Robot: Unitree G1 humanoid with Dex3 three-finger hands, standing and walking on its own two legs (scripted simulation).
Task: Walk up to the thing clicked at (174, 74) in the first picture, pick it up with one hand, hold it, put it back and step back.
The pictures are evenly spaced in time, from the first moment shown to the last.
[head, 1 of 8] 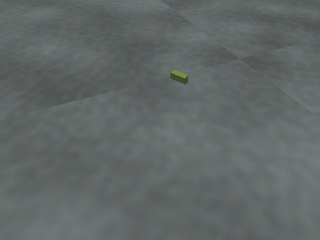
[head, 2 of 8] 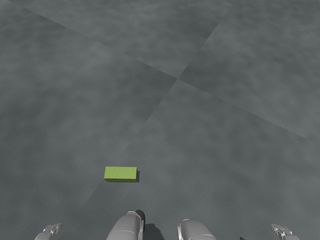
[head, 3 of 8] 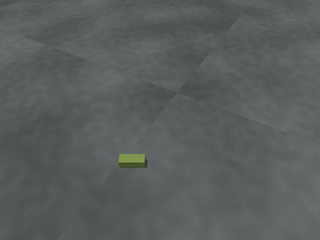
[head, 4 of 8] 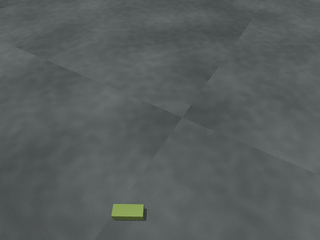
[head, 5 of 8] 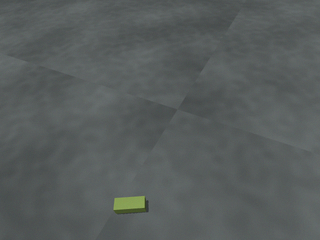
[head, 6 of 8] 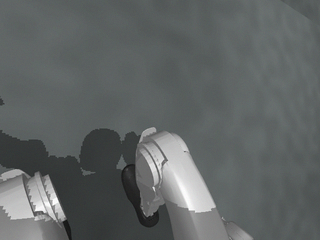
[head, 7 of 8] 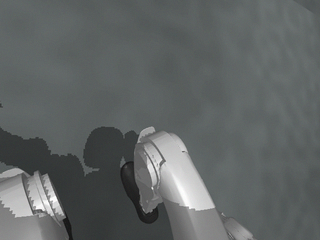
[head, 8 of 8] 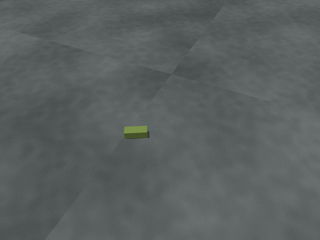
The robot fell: no
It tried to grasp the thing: yes
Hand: left
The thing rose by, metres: 0.67
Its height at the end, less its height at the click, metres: +0.00
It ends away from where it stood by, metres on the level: 0.01
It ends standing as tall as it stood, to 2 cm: yes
